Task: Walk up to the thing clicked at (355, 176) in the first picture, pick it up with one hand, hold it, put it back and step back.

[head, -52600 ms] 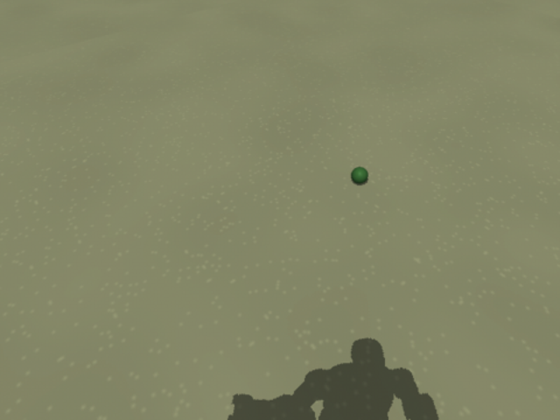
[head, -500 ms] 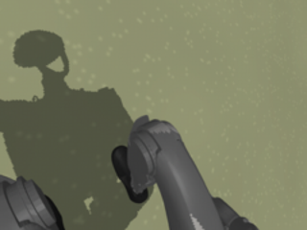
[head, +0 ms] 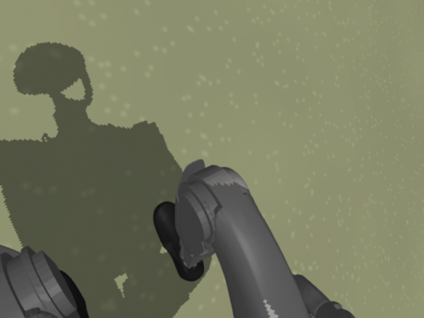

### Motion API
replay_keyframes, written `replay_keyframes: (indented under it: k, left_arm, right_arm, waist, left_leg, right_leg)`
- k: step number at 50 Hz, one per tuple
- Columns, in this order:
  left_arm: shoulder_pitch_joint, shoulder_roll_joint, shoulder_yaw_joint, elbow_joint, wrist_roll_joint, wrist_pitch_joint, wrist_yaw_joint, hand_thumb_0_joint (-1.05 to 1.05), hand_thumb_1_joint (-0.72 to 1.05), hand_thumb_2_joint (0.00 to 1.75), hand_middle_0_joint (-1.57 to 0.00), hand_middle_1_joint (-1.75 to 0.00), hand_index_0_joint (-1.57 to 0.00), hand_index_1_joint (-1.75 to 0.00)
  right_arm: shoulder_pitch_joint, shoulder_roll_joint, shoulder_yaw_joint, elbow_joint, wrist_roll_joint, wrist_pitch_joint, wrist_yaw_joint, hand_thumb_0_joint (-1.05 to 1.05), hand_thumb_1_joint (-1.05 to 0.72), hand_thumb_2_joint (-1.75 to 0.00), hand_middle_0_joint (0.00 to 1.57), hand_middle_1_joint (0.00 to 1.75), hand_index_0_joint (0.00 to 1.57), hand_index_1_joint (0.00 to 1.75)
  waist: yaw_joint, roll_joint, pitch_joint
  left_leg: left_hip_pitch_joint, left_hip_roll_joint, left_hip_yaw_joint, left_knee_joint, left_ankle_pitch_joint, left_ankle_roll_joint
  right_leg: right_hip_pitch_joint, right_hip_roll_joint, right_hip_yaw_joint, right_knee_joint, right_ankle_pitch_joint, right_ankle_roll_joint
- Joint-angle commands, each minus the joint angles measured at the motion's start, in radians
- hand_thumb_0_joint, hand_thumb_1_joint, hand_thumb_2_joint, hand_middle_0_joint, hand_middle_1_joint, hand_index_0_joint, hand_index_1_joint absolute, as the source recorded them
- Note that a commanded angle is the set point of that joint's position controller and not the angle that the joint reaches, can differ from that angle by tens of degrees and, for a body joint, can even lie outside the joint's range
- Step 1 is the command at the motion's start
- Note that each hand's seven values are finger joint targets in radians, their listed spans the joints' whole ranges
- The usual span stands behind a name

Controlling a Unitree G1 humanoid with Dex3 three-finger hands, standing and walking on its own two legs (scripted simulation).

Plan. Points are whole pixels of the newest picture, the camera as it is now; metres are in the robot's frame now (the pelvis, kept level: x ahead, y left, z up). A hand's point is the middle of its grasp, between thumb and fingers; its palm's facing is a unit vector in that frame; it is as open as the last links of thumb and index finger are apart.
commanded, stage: rest palm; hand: left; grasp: from above
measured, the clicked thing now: out of the picture +0.50 +0.39 -0.27
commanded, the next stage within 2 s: close in 0.32 s
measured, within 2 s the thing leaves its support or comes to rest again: neither
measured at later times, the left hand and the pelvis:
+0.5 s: hand out of the picture +0.48 +0.38 -0.24, palm faces -0.42 -0.16 -0.89, open 13.5 cm; pelvis +0.00 +0.00 +0.00, yaw +0 degrees
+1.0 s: hand out of the picture +0.47 +0.38 -0.24, palm faces -0.44 -0.17 -0.88, open 13.2 cm; pelvis +0.00 +0.00 +0.00, yaw +0 degrees
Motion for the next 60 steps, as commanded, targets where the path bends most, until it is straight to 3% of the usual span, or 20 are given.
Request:
replay_keyframes:
  k: [1,6,9,12,14,16,18,20,25,28,30,35,36,39,40,44,48,53,57,60]
  left_arm:
    - [-0.248,0.278,0.03,-0.168,-0.005,-0.006,0.043,0.0,-0.44,1.01,-0.08,-1.12,-0.1,-1.1]
    - [-0.207,0.23,0.004,-0.089,-0.015,0.006,0.045,0.0,-0.44,1.0,-0.08,-1.11,-0.09,-1.09]
    - [-0.234,0.267,0.02,-0.147,-0.018,0.003,0.045,0.0,-0.44,1.02,-0.08,-1.13,-0.1,-1.11]
    - [-0.226,0.253,0.013,-0.133,-0.018,0.011,0.042,0.0,-0.45,0.99,-0.08,-1.11,-0.09,-1.09]
    - [-0.199,0.226,-0.006,-0.077,-0.029,0.011,0.044,0.0,-0.44,1.0,-0.08,-1.11,-0.09,-1.09]
    - [-0.25,0.282,0.025,-0.152,-0.017,0.007,0.047,0.0,-0.45,0.97,-0.07,-1.1,-0.09,-1.08]
    - [-0.232,0.276,0.024,-0.136,-0.009,0.011,0.043,0.0,-0.46,0.96,-0.07,-1.09,-0.09,-1.07]
    - [-0.196,0.231,0.011,-0.091,-0.013,0.019,0.04,0.0,-0.43,1.0,-0.08,-1.12,-0.1,-1.1]
    - [-0.238,0.288,0.038,-0.167,-0.012,0.021,0.034,0.0,-0.44,0.92,-0.08,-1.07,-0.1,-1.04]
    - [-0.198,0.259,0.025,-0.105,-0.019,0.026,0.026,0.0,-0.43,0.91,-0.09,-1.06,-0.11,-1.04]
    - [-0.239,0.278,0.035,-0.167,-0.026,0.023,0.021,0.0,-0.43,0.91,-0.08,-1.07,-0.11,-1.04]
    - [-0.205,0.269,0.025,-0.134,-0.026,0.015,0.0,0.0,-0.4,0.89,-0.11,-1.05,-0.13,-1.02]
    - [-0.231,0.285,0.033,-0.18,-0.028,0.006,-0.004,0.0,-0.38,0.88,-0.12,-1.04,-0.14,-1.01]
    - [-0.219,0.293,0.026,-0.167,-0.03,-0.007,-0.012,0.0,-0.37,0.87,-0.13,-1.03,-0.15,-1.0]
    - [-0.171,0.269,0.012,-0.099,-0.028,-0.004,-0.015,0.0,-0.37,0.87,-0.12,-1.03,-0.15,-1.0]
    - [-0.219,0.299,0.027,-0.182,-0.027,-0.033,-0.001,0.0,-0.36,0.87,-0.14,-1.01,-0.16,-0.98]
    - [-0.203,0.251,0.004,-0.14,-0.03,-0.036,0.019,0.0,-0.32,0.87,-0.17,-1.0,-0.19,-0.97]
    - [-0.256,0.316,0.034,-0.206,-0.005,-0.031,0.051,0.0,-0.26,0.84,-0.22,-0.96,-0.24,-0.94]
    - [-0.199,0.246,0.0,-0.077,-0.018,0.001,0.054,0.0,-0.25,0.82,-0.23,-0.94,-0.25,-0.92]
    - [-0.261,0.3,0.017,-0.17,-0.018,0.011,0.036,0.0,-0.19,0.82,-0.28,-0.94,-0.3,-0.91]
  right_arm:
    - [0.204,-0.354,-0.106,0.033,-0.008,0.017,-0.012,0.0,-0.9,-0.9,0.2,0.3,0.2,0.3]
    - [0.204,-0.338,-0.096,0.034,-0.004,0.006,-0.013,0.0,-0.9,-0.9,0.2,0.3,0.2,0.3]
    - [0.198,-0.345,-0.097,0.041,-0.003,0.005,-0.016,0.0,-0.9,-0.9,0.2,0.3,0.2,0.3]
    - [0.21,-0.345,-0.103,0.042,-0.002,0.003,-0.014,0.0,-0.9,-0.9,0.2,0.3,0.2,0.3]
    - [0.19,-0.339,-0.097,0.035,0.0,0.002,-0.016,0.0,-0.9,-0.9,0.2,0.3,0.2,0.3]
    - [0.205,-0.343,-0.095,0.043,0.0,0.002,-0.018,0.0,-0.9,-0.9,0.2,0.3,0.2,0.3]
    - [0.21,-0.362,-0.117,0.037,0.001,0.0,-0.019,0.0,-0.9,-0.9,0.2,0.3,0.2,0.3]
    - [0.204,-0.342,-0.101,0.032,0.0,0.002,-0.013,0.0,-0.9,-0.9,0.2,0.3,0.2,0.3]
    - [0.217,-0.358,-0.11,0.035,0.002,0.003,-0.014,0.0,-0.89,-0.9,0.2,0.3,0.2,0.3]
    - [0.201,-0.347,-0.102,0.028,0.002,0.006,-0.014,0.0,-0.89,-0.9,0.2,0.3,0.2,0.3]
    - [0.215,-0.359,-0.116,0.036,0.004,0.006,-0.016,0.0,-0.89,-0.9,0.2,0.3,0.2,0.3]
    - [0.203,-0.356,-0.102,0.025,0.003,0.022,-0.021,0.0,-0.89,-0.9,0.2,0.3,0.2,0.3]
    - [0.209,-0.357,-0.102,0.033,0.0,0.024,-0.021,0.0,-0.89,-0.9,0.2,0.3,0.2,0.3]
    - [0.196,-0.363,-0.101,0.024,-0.001,0.033,-0.024,0.0,-0.89,-0.9,0.2,0.3,0.2,0.3]
    - [0.187,-0.35,-0.089,0.014,-0.002,0.035,-0.025,0.0,-0.89,-0.9,0.2,0.3,0.2,0.3]
    - [0.194,-0.35,-0.087,0.031,-0.007,0.039,-0.029,0.0,-0.89,-0.9,0.2,0.3,0.2,0.3]
    - [0.182,-0.344,-0.084,0.034,-0.006,0.036,-0.029,0.0,-0.89,-0.9,0.2,0.3,0.2,0.3]
    - [0.189,-0.36,-0.104,0.038,-0.01,0.03,-0.033,0.0,-0.89,-0.9,0.2,0.3,0.2,0.3]
    - [0.179,-0.335,-0.094,0.038,-0.003,0.021,-0.028,0.0,-0.89,-0.9,0.2,0.3,0.2,0.3]
    - [0.19,-0.351,-0.111,0.042,0.002,0.015,-0.032,0.0,-0.89,-0.9,0.2,0.3,0.2,0.3]
  waist:
    - [-0.057,0.667,-0.676]
    - [-0.072,0.609,-0.634]
    - [-0.06,0.634,-0.662]
    - [-0.065,0.65,-0.673]
    - [-0.072,0.579,-0.625]
    - [-0.052,0.637,-0.673]
    - [-0.054,0.656,-0.668]
    - [-0.065,0.623,-0.644]
    - [-0.055,0.656,-0.674]
    - [-0.062,0.628,-0.655]
    - [-0.058,0.662,-0.662]
    - [-0.063,0.637,-0.649]
    - [-0.062,0.659,-0.663]
    - [-0.057,0.657,-0.662]
    - [-0.057,0.607,-0.643]
    - [-0.05,0.655,-0.671]
    - [-0.066,0.625,-0.633]
    - [-0.046,0.68,-0.69]
    - [-0.065,0.601,-0.621]
    - [-0.046,0.66,-0.676]
  left_leg:
    - [0.599,0.052,0.077,-0.248,0.326,-0.024]
    - [0.538,0.046,0.087,-0.241,0.283,-0.012]
    - [0.552,0.049,0.086,-0.24,0.303,-0.017]
    - [0.577,0.049,0.087,-0.247,0.317,-0.018]
    - [0.487,0.043,0.099,-0.244,0.241,-0.006]
    - [0.53,0.047,0.092,-0.248,0.274,-0.017]
    - [0.57,0.047,0.083,-0.249,0.295,-0.023]
    - [0.564,0.048,0.079,-0.247,0.307,-0.022]
    - [0.575,0.048,0.087,-0.242,0.324,-0.021]
    - [0.552,0.048,0.089,-0.235,0.315,-0.018]
    - [0.571,0.048,0.092,-0.244,0.324,-0.02]
    - [0.569,0.049,0.083,-0.239,0.332,-0.021]
    - [0.594,0.054,0.077,-0.244,0.352,-0.027]
    - [0.588,0.051,0.081,-0.239,0.344,-0.022]
    - [0.566,0.051,0.08,-0.237,0.325,-0.016]
    - [0.612,0.053,0.076,-0.246,0.34,-0.022]
    - [0.578,0.05,0.077,-0.244,0.316,-0.018]
    - [0.625,0.054,0.08,-0.251,0.344,-0.022]
    - [0.531,0.048,0.088,-0.248,0.272,-0.011]
    - [0.579,0.05,0.089,-0.258,0.28,-0.014]
  right_leg:
    - [0.327,0.025,-0.101,-0.177,0.249,-0.091]
    - [0.335,0.028,-0.097,-0.186,0.234,-0.087]
    - [0.338,0.024,-0.094,-0.186,0.248,-0.088]
    - [0.346,0.026,-0.091,-0.178,0.252,-0.087]
    - [0.369,0.032,-0.092,-0.196,0.22,-0.083]
    - [0.363,0.025,-0.093,-0.184,0.237,-0.089]
    - [0.324,0.024,-0.094,-0.175,0.237,-0.094]
    - [0.31,0.024,-0.097,-0.179,0.237,-0.092]
    - [0.33,0.019,-0.087,-0.179,0.253,-0.092]
    - [0.332,0.024,-0.091,-0.182,0.243,-0.094]
    - [0.337,0.019,-0.084,-0.183,0.252,-0.091]
    - [0.325,0.021,-0.091,-0.184,0.244,-0.096]
    - [0.324,0.02,-0.095,-0.181,0.253,-0.094]
    - [0.332,0.021,-0.093,-0.183,0.25,-0.093]
    - [0.341,0.024,-0.095,-0.186,0.238,-0.093]
    - [0.34,0.021,-0.095,-0.183,0.242,-0.093]
    - [0.321,0.023,-0.097,-0.186,0.236,-0.089]
    - [0.327,0.021,-0.093,-0.175,0.259,-0.088]
    - [0.317,0.027,-0.091,-0.189,0.221,-0.086]
    - [0.318,0.02,-0.081,-0.181,0.223,-0.086]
